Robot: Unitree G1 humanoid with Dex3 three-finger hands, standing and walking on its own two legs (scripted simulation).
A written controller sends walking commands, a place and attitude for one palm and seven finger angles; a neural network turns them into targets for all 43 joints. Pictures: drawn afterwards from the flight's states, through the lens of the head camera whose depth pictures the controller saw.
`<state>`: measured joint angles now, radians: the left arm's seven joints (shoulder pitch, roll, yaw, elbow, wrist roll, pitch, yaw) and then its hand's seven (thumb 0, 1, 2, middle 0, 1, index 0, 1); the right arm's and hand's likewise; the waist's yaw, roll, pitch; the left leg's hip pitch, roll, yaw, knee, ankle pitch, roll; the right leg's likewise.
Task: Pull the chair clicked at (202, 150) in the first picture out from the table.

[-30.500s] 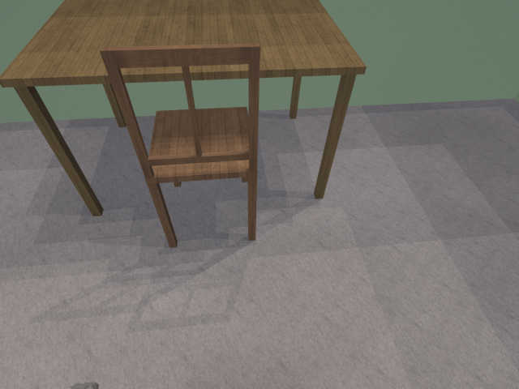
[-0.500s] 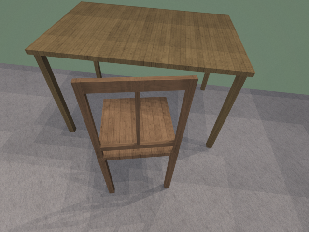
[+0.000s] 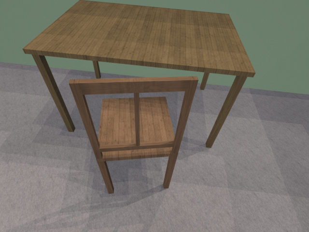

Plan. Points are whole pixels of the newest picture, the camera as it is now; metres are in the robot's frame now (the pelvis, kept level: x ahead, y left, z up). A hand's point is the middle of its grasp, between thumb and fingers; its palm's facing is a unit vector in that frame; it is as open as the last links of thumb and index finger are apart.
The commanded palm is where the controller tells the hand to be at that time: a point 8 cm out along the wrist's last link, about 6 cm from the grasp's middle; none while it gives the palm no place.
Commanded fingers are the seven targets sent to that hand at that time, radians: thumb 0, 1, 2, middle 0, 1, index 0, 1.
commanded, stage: look again from close up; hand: left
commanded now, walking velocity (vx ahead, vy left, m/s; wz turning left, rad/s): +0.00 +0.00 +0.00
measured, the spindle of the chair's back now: (137, 122) +0.51 +0.10 -0.08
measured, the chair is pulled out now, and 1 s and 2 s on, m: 0.19 0.19 0.19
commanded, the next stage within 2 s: shuffle to correct the standing spot in 0.62 s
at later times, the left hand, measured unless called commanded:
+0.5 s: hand out of the picture -0.02 +0.15 -0.18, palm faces +0.06 -0.99 -0.14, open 7.3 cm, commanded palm none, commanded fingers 0.00 0.90 0.90 -0.20 -0.30 -0.20 -0.30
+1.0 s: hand out of the picture -0.01 +0.14 -0.19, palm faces +0.10 -0.98 -0.15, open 7.3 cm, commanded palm none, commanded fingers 0.00 0.90 0.90 -0.20 -0.30 -0.20 -0.30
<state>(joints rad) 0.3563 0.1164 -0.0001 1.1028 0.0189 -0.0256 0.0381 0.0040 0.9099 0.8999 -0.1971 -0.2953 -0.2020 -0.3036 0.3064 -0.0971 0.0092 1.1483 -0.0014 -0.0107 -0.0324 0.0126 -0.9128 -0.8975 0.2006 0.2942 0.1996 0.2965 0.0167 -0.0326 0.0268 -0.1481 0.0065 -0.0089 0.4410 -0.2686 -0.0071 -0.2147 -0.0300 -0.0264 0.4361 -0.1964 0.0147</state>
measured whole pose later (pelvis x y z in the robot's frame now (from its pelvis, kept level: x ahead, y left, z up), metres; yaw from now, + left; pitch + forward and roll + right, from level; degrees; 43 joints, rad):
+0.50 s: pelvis +0.01 +0.00 +0.00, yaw +0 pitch -1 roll +0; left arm 0.35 0.12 0.00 1.11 0.02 -0.03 0.04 0.00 0.91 0.90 -0.20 -0.30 -0.20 -0.30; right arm 0.31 -0.10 0.01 1.15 0.00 -0.01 -0.03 0.01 -0.91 -0.90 0.20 0.29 0.20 0.30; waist 0.02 -0.03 0.03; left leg -0.14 0.01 -0.01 0.43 -0.27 -0.01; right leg -0.21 -0.03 -0.03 0.44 -0.21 0.01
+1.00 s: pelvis +0.03 -0.02 -0.01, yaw +3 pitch +0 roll +0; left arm 0.38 0.14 0.03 1.10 0.03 -0.01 0.03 0.00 0.91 0.90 -0.20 -0.30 -0.20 -0.30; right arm 0.35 -0.07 -0.01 1.15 -0.01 0.00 -0.03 0.01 -0.91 -0.90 0.20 0.29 0.20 0.30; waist 0.01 -0.05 0.00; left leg -0.15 0.01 -0.06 0.48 -0.33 -0.03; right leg -0.23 -0.03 -0.08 0.53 -0.30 -0.01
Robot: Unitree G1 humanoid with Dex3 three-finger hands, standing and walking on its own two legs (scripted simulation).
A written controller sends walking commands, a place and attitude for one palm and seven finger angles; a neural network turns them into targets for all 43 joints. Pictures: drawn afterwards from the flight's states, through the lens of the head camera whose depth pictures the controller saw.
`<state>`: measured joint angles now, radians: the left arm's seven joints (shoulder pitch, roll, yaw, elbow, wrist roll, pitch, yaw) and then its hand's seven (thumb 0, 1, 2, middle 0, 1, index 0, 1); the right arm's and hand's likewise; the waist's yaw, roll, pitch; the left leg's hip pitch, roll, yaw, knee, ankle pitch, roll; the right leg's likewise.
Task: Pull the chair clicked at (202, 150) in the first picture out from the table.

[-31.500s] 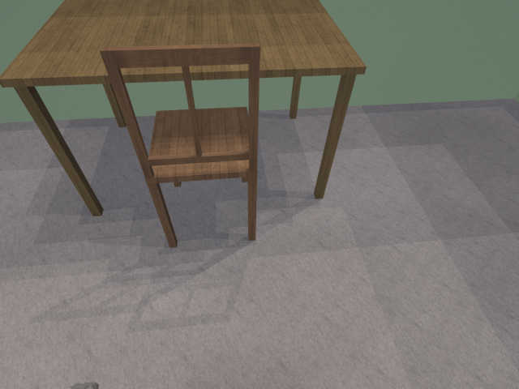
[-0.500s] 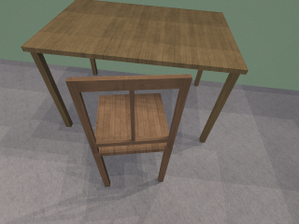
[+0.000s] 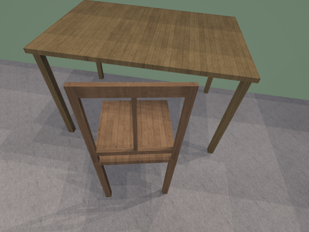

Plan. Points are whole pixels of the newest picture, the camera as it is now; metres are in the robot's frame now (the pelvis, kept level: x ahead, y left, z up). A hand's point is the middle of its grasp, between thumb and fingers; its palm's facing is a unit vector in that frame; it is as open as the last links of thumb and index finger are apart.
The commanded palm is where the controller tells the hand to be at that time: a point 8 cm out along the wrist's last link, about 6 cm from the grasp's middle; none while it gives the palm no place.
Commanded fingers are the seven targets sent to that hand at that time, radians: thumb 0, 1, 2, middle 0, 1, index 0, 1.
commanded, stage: shuffle to correct the standing spot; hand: left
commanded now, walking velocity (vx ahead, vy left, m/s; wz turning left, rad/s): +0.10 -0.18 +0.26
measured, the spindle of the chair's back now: (134, 127) +0.48 +0.10 -0.07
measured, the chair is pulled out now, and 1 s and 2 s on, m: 0.19 0.19 0.19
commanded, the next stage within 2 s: come to a stop and stand still in 0.64 s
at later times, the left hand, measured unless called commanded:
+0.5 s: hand out of the picture +0.06 +0.10 -0.19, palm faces +0.18 -0.97 -0.19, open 7.3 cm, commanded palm none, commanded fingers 0.00 0.90 0.90 -0.20 -0.30 -0.20 -0.30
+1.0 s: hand out of the picture +0.14 +0.01 -0.18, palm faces +0.15 -0.96 -0.22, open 7.3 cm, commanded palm none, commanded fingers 0.00 0.90 0.90 -0.20 -0.30 -0.20 -0.30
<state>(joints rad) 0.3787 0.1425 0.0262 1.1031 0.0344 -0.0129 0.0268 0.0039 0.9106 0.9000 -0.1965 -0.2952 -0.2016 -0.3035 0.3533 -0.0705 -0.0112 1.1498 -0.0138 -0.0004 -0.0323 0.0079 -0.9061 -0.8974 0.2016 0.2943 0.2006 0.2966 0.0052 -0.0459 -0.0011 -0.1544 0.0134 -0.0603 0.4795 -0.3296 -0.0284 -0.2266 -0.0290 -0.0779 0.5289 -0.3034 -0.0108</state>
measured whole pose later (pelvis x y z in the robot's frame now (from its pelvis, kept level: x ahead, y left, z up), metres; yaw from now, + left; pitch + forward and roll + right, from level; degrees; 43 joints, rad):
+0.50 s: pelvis +0.08 -0.08 -0.02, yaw +7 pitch +1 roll +0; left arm 0.32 0.17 0.06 1.01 0.04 0.00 0.00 0.02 0.93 0.90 -0.20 -0.30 -0.20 -0.30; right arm 0.28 -0.14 -0.04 1.10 -0.03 0.01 -0.05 0.01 -0.90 -0.90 0.20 0.29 0.20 0.30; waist 0.01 -0.01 0.06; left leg -0.21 0.13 -0.01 0.67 -0.47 -0.06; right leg -0.35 -0.04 -0.08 0.66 -0.29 -0.02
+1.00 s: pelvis +0.13 -0.18 -0.01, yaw +7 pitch +0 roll +1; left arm 0.25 0.18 0.03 1.02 0.03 -0.01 0.03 0.01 0.93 0.90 -0.20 -0.30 -0.20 -0.30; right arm 0.18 -0.16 -0.04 1.05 -0.01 0.02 -0.03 0.01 -0.92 -0.90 0.20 0.29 0.20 0.30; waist 0.01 -0.02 0.08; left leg -0.23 0.07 0.07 0.59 -0.35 -0.04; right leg -0.26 -0.05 -0.01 0.59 -0.31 0.03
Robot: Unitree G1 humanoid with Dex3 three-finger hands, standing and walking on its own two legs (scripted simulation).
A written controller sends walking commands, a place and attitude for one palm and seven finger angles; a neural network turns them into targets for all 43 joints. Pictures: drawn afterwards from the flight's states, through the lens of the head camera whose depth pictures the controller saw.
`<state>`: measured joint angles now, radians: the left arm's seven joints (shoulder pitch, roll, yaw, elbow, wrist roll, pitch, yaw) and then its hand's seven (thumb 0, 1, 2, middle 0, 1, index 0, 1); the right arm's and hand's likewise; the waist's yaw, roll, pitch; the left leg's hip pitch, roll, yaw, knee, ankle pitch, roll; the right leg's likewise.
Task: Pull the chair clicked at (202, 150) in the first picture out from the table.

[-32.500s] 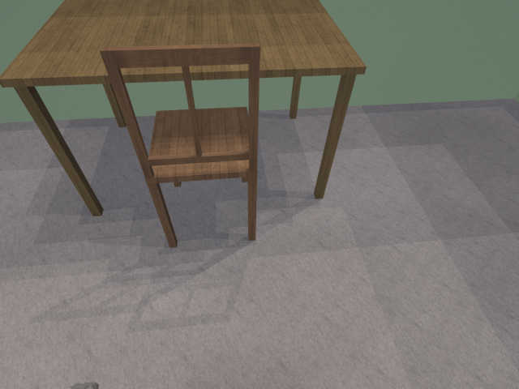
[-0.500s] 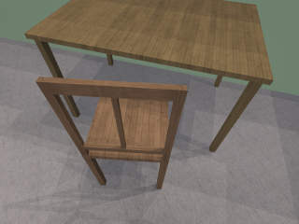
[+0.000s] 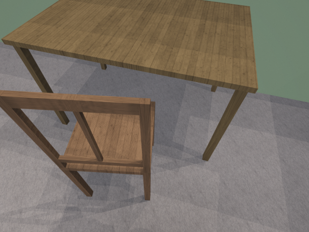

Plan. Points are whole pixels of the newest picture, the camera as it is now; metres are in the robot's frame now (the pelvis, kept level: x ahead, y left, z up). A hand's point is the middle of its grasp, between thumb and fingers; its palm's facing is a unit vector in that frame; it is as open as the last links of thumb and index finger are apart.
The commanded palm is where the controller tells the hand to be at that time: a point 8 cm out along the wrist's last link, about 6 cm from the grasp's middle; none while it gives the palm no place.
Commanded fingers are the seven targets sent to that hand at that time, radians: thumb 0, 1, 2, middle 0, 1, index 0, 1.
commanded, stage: come to a stop and stand still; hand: left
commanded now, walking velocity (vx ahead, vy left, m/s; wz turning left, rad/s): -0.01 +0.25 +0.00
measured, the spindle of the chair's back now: (90, 139) +0.39 +0.24 -0.07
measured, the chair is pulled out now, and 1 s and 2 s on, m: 0.19 0.19 0.19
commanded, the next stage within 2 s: look again from close up in 0.66 s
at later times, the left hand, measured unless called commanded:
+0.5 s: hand out of the picture -0.04 +0.20 -0.17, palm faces +0.08 -0.98 -0.18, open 7.3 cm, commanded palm none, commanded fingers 0.00 0.90 0.90 -0.20 -0.30 -0.20 -0.30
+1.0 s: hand out of the picture -0.01 +0.17 -0.17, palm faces +0.00 -0.98 -0.22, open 7.3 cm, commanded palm none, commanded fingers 0.00 0.90 0.90 -0.20 -0.30 -0.20 -0.30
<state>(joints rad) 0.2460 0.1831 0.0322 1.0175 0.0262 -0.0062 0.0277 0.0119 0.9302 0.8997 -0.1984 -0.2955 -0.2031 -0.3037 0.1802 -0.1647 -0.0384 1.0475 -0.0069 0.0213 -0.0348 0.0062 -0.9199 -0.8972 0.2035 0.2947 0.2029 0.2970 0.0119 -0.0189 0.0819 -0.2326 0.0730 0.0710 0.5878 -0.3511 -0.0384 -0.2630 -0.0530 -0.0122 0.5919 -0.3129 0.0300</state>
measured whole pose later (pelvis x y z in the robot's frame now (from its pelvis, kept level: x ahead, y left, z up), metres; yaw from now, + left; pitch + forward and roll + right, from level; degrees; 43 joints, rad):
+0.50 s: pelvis -0.04 +0.02 +0.01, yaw +1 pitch -1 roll +0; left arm 0.31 0.19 0.04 1.04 0.04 0.03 0.02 0.01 0.91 0.90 -0.20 -0.30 -0.20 -0.30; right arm 0.25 -0.14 -0.02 1.04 -0.02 0.01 -0.03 0.00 -0.94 -0.90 0.20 0.29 0.20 0.30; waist 0.03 -0.06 0.01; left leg -0.21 -0.03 0.02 0.44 -0.21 0.04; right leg -0.33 -0.02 -0.03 0.84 -0.42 -0.01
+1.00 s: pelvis -0.02 +0.00 +0.00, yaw -1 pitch -1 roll +0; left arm 0.31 0.14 -0.01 1.06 0.01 -0.03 0.05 0.01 0.91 0.90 -0.20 -0.30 -0.20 -0.30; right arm 0.32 -0.13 0.02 1.11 -0.01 -0.01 -0.03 0.02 -0.92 -0.90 0.20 0.29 0.20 0.30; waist -0.01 0.02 0.01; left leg -0.24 0.01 0.04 0.54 -0.29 0.00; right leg -0.14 0.04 -0.01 0.52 -0.37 -0.05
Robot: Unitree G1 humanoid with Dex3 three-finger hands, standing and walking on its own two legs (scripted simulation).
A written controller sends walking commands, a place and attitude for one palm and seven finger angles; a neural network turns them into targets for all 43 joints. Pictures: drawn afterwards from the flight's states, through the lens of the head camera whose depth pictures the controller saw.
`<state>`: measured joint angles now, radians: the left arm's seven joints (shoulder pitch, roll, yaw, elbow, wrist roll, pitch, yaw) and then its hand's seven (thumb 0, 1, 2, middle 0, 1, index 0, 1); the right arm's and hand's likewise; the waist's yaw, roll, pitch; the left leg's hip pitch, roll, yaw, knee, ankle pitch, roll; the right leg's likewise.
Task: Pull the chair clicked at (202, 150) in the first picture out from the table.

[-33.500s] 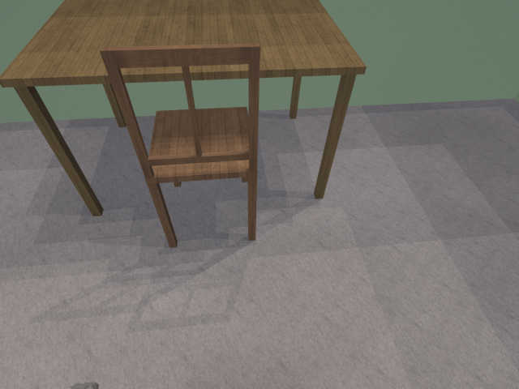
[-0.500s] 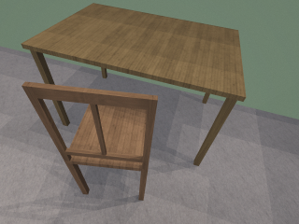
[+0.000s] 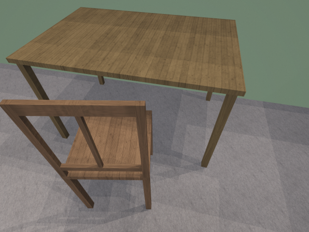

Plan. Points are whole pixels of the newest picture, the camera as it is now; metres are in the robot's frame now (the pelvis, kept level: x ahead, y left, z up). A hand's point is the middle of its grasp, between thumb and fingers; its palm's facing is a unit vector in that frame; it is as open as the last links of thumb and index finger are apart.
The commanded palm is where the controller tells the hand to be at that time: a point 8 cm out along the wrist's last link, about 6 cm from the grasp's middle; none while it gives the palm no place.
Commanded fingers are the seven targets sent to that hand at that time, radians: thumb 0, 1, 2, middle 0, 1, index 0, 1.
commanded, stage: look again from close up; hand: left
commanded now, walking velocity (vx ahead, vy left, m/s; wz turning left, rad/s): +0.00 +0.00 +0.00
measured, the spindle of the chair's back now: (91, 144) +0.41 +0.24 -0.07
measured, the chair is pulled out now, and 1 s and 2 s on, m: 0.19 0.19 0.19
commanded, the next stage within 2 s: come to a stop and stand still in 0.56 s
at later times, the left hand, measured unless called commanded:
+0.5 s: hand out of the picture +0.02 +0.18 -0.17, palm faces +0.00 -0.98 -0.20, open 7.3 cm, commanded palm none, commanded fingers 0.00 0.90 0.90 -0.20 -0.30 -0.20 -0.30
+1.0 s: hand out of the picture +0.01 +0.20 -0.17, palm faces -0.01 -0.98 -0.21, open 7.3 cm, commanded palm none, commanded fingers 0.00 0.90 0.90 -0.20 -0.30 -0.20 -0.30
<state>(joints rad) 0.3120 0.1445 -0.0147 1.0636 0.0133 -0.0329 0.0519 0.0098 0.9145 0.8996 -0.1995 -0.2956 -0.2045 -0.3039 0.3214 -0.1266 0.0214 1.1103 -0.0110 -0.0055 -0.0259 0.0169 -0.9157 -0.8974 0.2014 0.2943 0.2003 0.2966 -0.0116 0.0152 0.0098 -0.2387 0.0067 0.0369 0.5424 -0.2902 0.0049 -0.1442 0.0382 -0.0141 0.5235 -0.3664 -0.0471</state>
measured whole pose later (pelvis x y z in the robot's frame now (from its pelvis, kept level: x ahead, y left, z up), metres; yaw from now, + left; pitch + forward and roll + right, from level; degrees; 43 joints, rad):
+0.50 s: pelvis +0.01 +0.00 +0.01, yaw -1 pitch -1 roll +0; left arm 0.31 0.18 -0.02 1.07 0.02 -0.02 0.05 0.00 0.91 0.90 -0.20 -0.30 -0.20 -0.30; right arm 0.21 -0.16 0.02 1.11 0.00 -0.01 -0.03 0.01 -0.91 -0.90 0.20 0.29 0.20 0.30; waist 0.01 -0.03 0.01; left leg -0.19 0.01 0.05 0.47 -0.27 0.00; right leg -0.10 0.04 0.01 0.45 -0.34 -0.05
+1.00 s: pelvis -0.01 +0.03 +0.00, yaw -1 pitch -1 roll -1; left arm 0.30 0.17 -0.02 1.03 0.02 -0.01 0.05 0.01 0.91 0.90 -0.20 -0.30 -0.20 -0.30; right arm 0.28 -0.17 0.01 1.05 -0.01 0.00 -0.02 0.01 -0.92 -0.90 0.20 0.29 0.20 0.30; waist 0.00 0.01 0.02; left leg -0.26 -0.01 0.04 0.58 -0.30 0.04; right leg -0.16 0.02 0.01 0.54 -0.36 -0.01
